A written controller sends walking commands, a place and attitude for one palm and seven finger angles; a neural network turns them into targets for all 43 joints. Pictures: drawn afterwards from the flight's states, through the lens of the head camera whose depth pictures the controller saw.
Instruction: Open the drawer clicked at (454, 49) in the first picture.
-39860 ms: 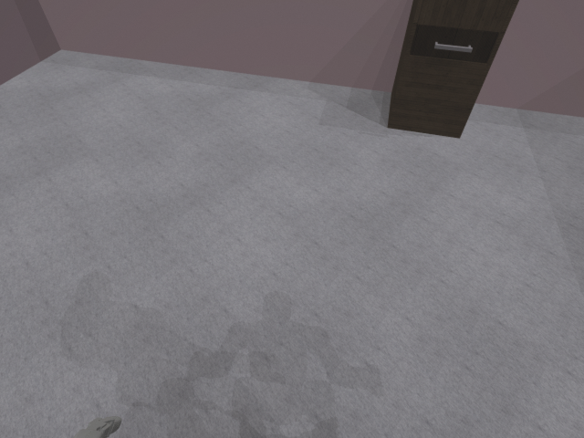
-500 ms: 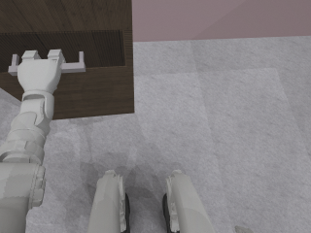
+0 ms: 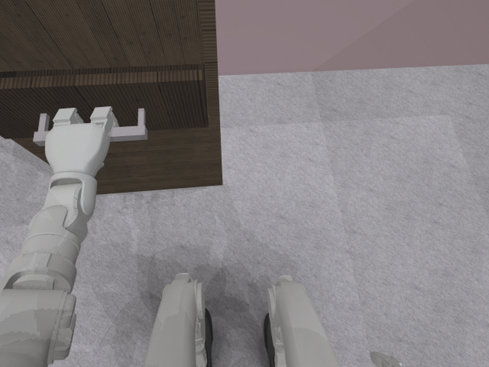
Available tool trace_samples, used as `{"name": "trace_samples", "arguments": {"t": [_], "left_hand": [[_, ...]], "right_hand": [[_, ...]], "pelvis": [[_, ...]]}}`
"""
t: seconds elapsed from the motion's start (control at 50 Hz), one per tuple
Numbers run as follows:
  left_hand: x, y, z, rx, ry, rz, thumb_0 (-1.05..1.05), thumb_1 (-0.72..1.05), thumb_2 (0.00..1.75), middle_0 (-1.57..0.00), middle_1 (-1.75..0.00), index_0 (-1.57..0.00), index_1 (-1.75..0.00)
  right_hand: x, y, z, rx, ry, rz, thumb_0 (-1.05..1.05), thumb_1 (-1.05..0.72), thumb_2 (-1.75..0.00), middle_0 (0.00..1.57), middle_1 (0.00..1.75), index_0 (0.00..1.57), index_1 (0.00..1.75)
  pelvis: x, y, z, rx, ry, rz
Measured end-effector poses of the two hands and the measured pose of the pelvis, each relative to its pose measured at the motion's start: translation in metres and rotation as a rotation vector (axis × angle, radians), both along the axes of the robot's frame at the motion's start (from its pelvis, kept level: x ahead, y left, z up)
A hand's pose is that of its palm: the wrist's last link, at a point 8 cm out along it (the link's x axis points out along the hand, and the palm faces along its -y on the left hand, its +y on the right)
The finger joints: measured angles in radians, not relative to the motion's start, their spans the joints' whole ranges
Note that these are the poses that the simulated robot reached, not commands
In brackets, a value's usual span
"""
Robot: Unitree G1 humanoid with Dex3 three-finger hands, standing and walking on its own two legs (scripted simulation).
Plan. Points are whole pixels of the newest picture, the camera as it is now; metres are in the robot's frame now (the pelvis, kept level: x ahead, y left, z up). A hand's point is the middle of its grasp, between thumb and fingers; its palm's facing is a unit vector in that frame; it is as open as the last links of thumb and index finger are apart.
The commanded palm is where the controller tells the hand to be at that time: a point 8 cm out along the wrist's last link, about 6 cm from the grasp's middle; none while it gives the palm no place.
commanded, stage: pull the drawer open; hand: left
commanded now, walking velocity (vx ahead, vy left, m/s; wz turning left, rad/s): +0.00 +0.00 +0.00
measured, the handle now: (93, 126) +0.50 +0.27 -0.05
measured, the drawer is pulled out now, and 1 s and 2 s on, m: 0.03 0.14 0.25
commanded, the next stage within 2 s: none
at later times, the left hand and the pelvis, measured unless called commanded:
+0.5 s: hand (93, 191) +0.39 +0.26 -0.07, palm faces -0.06 -0.05 -1.00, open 5.3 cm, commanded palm +0.37 +0.24 -0.02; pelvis +0.00 +0.00 +0.01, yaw +1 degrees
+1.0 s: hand (91, 226) +0.33 +0.25 -0.07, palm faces -0.05 -0.05 -1.00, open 5.3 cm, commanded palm +0.31 +0.23 -0.02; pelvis -0.01 +0.00 +0.01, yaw +2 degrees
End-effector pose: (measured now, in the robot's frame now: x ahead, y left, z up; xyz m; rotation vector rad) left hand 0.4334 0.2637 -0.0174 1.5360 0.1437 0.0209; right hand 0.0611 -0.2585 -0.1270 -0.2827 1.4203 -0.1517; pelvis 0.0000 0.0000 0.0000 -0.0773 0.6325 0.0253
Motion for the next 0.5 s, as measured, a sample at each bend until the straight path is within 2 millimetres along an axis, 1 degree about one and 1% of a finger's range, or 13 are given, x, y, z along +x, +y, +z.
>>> {"name": "trace_samples", "arguments": {"t": [0.16,0.26,0.36,0.5], "left_hand": [[-0.019,-0.001,-0.001,-0.017,-0.03,-0.011,0.01,0.79,0.82,-0.34,-1.35,-0.4,-1.35],[-0.03,-0.002,-0.002,-0.012,-0.041,-0.009,0.01,0.79,0.83,-0.33,-1.35,-0.4,-1.35],[-0.041,-0.004,-0.002,-0.01,-0.034,0.001,0.02,0.79,0.83,-0.33,-1.35,-0.4,-1.35],[-0.058,-0.006,-0.001,-0.013,-0.02,0.005,0.02,0.78,0.82,-0.33,-1.35,-0.41,-1.35]], "right_hand": [[0.026,0.002,0.0,0.008,-0.047,0.033,0.0,-0.91,-0.9,0.21,0.3,0.2,0.3],[0.038,0.003,0.0,0.013,-0.073,0.05,0.0,-0.91,-0.9,0.21,0.3,0.2,0.3],[0.045,0.004,0.003,0.02,-0.091,0.055,0.0,-0.91,-0.9,0.21,0.3,0.2,0.3],[0.045,0.006,0.007,0.026,-0.105,0.058,0.0,-0.91,-0.9,0.21,0.3,0.2,0.3]], "pelvis": [[0.003,0.001,0.002,0.002,-0.012,0.005],[0.001,0.001,0.003,0.002,-0.019,0.011],[0.0,0.002,0.007,0.006,-0.03,0.012],[-0.001,0.001,0.011,0.01,-0.044,0.014]]}}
